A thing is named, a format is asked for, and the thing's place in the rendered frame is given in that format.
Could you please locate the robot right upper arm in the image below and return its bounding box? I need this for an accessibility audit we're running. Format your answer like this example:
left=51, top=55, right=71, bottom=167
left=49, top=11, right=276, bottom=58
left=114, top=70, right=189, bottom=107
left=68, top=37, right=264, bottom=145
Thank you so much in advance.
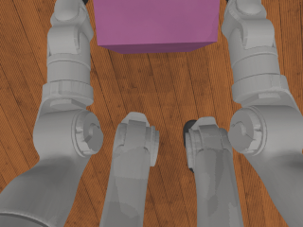
left=227, top=105, right=303, bottom=227

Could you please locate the carton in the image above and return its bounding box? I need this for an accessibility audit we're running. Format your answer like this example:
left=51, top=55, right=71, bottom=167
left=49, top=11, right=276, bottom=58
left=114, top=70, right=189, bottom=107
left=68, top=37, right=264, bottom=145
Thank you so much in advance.
left=93, top=0, right=220, bottom=54

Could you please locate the robot left upper arm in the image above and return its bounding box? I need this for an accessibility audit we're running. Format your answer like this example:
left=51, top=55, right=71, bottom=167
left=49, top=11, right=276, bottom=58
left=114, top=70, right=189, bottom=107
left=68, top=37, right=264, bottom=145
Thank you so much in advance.
left=0, top=109, right=104, bottom=227

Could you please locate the robot right forearm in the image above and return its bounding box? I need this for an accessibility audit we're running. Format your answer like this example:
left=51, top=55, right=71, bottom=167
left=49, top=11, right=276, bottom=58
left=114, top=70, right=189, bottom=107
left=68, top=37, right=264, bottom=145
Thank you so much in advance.
left=221, top=0, right=302, bottom=115

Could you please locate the robot left forearm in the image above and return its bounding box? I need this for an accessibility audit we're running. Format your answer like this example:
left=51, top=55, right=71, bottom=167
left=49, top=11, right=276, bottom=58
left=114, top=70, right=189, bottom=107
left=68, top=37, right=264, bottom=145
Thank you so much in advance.
left=32, top=0, right=94, bottom=148

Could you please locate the left robot shin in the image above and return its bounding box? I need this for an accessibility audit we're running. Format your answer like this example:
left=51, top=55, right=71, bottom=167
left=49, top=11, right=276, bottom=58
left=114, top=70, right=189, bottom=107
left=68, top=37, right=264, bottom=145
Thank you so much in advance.
left=112, top=112, right=150, bottom=157

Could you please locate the robot right foot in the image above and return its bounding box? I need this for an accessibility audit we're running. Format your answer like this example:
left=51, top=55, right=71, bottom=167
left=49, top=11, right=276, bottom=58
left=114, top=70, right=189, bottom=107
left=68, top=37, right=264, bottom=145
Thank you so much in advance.
left=183, top=119, right=197, bottom=173

